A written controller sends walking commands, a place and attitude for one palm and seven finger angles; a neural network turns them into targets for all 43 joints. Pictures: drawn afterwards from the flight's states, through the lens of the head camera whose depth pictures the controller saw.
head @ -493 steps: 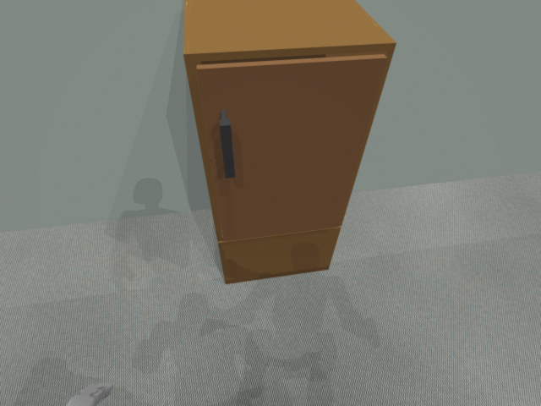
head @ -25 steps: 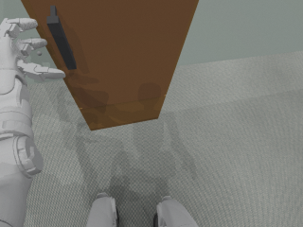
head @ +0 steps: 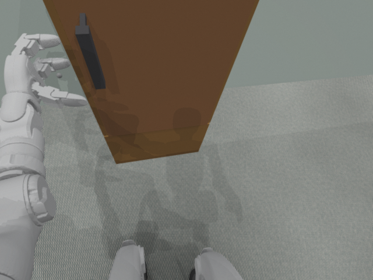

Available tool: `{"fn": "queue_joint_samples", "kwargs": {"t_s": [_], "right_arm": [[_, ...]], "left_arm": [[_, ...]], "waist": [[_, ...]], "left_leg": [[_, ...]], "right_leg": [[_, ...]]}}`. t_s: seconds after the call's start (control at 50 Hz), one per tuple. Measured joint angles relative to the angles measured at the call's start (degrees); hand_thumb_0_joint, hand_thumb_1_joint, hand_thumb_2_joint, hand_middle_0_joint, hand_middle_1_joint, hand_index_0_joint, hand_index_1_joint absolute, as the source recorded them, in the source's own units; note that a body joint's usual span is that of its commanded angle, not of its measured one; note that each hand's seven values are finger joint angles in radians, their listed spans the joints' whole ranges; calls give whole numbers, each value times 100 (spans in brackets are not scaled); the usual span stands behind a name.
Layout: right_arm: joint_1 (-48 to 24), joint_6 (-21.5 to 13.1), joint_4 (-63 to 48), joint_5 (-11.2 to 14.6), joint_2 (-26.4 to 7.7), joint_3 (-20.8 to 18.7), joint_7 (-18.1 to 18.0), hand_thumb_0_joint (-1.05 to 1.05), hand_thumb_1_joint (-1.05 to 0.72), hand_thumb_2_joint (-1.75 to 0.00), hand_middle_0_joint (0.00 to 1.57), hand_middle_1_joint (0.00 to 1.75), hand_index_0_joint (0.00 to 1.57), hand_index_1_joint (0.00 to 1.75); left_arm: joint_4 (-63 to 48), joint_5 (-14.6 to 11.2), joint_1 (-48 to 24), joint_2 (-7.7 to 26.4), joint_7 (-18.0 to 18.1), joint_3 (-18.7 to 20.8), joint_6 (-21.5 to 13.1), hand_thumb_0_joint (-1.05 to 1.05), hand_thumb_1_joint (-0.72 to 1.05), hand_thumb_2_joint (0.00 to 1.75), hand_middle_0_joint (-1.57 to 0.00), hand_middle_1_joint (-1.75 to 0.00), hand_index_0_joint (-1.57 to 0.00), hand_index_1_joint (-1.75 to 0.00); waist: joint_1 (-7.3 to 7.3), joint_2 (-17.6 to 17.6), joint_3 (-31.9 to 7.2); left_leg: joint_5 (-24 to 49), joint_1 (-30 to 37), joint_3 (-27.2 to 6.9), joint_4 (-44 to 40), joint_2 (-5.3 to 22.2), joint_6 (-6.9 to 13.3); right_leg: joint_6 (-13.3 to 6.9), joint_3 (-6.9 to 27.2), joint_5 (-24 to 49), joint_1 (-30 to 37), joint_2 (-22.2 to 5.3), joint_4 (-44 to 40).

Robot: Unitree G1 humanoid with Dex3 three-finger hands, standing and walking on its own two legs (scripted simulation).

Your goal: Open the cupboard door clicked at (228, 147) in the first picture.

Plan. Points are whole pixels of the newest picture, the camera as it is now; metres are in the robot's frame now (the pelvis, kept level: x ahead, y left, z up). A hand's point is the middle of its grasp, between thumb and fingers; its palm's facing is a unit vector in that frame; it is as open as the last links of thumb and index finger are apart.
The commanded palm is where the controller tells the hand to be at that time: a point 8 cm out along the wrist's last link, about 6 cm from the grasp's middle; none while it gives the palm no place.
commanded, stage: move the hooked fingers beside the handle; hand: left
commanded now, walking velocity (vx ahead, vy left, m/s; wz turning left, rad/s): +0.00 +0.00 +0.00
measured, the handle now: (92, 54) +0.58 +0.17 +0.07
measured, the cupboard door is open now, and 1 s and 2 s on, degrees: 0 0 0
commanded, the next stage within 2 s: slide the fingers in behind the handle in 0.46 s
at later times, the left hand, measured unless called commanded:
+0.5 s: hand (62, 74) +0.51 +0.22 +0.08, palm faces +0.12 -0.99 -0.01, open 14.0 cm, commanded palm +0.49 +0.26 +0.07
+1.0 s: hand (73, 70) +0.53 +0.20 +0.08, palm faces +0.15 -0.99 +0.01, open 13.9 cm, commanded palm +0.51 +0.23 +0.07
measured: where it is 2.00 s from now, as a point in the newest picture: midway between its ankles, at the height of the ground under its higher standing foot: outside the picture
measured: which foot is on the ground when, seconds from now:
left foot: down 0.00-1.00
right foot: down 0.00-1.00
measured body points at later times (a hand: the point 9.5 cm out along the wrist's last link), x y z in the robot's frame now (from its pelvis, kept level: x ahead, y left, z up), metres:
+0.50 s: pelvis -0.01 +0.00 +0.00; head +0.13 +0.03 +0.43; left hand +0.50 +0.27 +0.08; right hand -0.02 -0.26 -0.11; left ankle +0.05 +0.12 -0.65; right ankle -0.03 -0.13 -0.65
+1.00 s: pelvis +0.00 +0.00 -0.01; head +0.14 +0.02 +0.42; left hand +0.52 +0.26 +0.08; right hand -0.01 -0.26 -0.12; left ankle +0.05 +0.12 -0.65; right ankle -0.03 -0.13 -0.65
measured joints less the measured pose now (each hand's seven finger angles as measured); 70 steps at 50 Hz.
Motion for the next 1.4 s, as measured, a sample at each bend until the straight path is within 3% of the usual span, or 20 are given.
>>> {"fn": "queue_joint_samples", "kwargs": {"t_s": [0.12, 0.24, 0.42, 0.52, 0.6, 0.72, 0.88, 1.2, 1.4], "right_arm": [[-105, -65, -72, -76, -9, -6, 48, 0, -91, -90, 21, 30, 20, 30], [-104, -17, -130, -72, 35, 60, 64, 0, -91, -90, 21, 30, 20, 30], [130, 55, 20, -27, 62, 76, 47, 0, -90, -90, 21, 30, 20, 30], [165, 32, 63, -38, 27, 42, 41, 1, -90, -90, 21, 30, 20, 30], [108, -6, 51, -62, -12, 19, 30, 1, -90, -90, 21, 30, 20, 30], [33, -37, 2, -66, -39, 23, 40, 0, -91, -90, 21, 30, 20, 30], [55, -25, 40, -68, 18, 15, 76, 0, -91, -90, 21, 30, 20, 30], [42, -79, 109, -157, 89, -10, 178, 0, -91, -90, 21, 30, 20, 30], [61, -123, 178, -215, 84, -34, 224, 0, -91, -90, 21, 30, 20, 30]], "left_arm": [[-129, 129, 36, -269, 336, 104, -265, -1, -50, 30, -30, -120, -30, -120], [23, 340, -75, -24, 486, 286, -274, -1, -50, 30, -30, -120, -30, -120], [27, 66, -50, 49, 211, 180, -193, -1, -50, 30, -30, -120, -30, -120], [69, 79, -50, -50, 239, 45, -196, -1, -50, 30, -30, -120, -30, -120], [25, 138, -64, -100, 336, 190, -244, -1, -50, 30, -30, -120, -30, -120], [90, 252, -181, 16, 454, 186, -264, -1, -50, 30, -30, -120, -30, -120], [-41, 117, -182, -122, 437, 50, -196, -1, -50, 30, -30, -120, -30, -120], [52, 162, -383, -498, 911, -245, -269, -1, -50, 30, -30, -120, -31, -123], [160, 246, -593, -517, 1243, -464, -289, -1, -50, 30, -32, -123, -31, -125]], "waist": [[-29, 4, 7], [-125, 30, 38], [-22, 68, 45], [-32, 53, 32], [-93, 29, 30], [-159, 23, 68], [-87, 53, 41], [-47, 69, 17], [-59, 65, 22]], "left_leg": [[-12, -75, 60, 69, -4, 27], [-33, -151, 86, 155, 21, 32], [7, -83, 74, 68, 19, 20], [18, -98, 36, 68, 6, 9], [13, -167, 32, 111, 21, 3], [-11, -244, 15, 181, 40, -4], [-22, -220, 22, 142, 27, -8], [-41, -343, -68, 223, -49, -21], [-9, -480, -152, 290, -95, -37]], "right_leg": [[29, 62, -13, -112, -18, 108], [31, 97, -36, -216, 0, 221], [19, 85, 2, -146, 6, 133], [8, 49, 0, -142, 1, 129], [-1, 51, -6, -218, 15, 178], [-8, 43, -27, -292, 36, 244], [-6, 50, -35, -267, 26, 199], [-21, -40, -113, -340, -29, 294], [-42, -121, -134, -445, -57, 385]]}}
